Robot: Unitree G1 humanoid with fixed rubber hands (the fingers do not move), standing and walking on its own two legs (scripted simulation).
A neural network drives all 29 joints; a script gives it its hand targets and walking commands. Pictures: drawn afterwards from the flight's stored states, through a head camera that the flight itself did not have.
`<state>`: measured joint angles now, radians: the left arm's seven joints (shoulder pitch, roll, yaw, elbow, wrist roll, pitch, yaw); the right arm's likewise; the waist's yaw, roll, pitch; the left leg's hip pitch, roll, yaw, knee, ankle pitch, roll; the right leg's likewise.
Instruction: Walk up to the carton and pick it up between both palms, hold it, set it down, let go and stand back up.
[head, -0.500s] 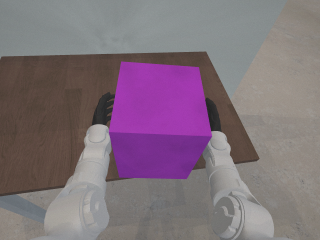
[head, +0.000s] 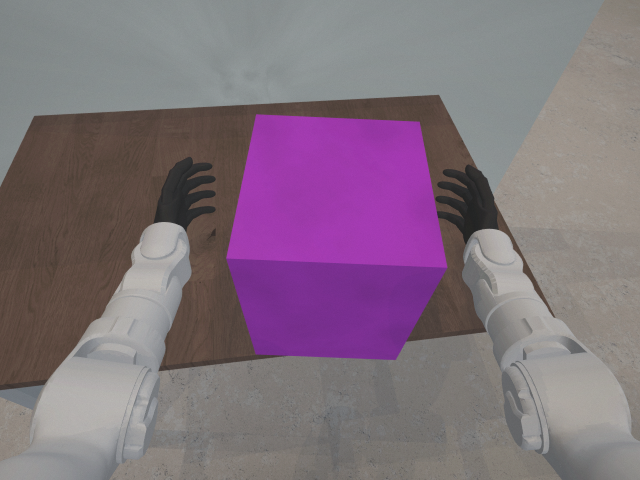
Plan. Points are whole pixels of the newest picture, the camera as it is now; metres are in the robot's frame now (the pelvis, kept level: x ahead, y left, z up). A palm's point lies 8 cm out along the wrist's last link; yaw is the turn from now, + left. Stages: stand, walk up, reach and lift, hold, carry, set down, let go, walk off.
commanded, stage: set down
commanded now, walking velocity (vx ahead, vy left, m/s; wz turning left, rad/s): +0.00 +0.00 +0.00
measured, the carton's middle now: (331, 246) +0.41 +0.01 +0.04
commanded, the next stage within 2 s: none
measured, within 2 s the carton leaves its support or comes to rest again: neither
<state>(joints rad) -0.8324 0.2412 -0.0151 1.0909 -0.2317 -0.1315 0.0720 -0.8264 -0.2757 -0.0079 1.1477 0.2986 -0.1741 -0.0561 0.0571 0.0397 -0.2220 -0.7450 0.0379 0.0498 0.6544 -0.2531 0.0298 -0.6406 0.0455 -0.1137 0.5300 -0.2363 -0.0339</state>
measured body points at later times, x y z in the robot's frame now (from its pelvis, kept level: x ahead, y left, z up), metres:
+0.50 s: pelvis -0.02 -0.03 +0.02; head +0.00 -0.01 +0.47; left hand +0.42 +0.21 +0.18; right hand +0.43 -0.17 +0.16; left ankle +0.02 +0.08 -0.72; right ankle +0.00 -0.10 -0.72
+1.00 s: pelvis -0.02 -0.04 +0.02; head +0.01 -0.02 +0.47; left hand +0.38 +0.21 +0.11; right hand +0.38 -0.18 +0.10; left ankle +0.02 +0.08 -0.72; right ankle +0.00 -0.10 -0.72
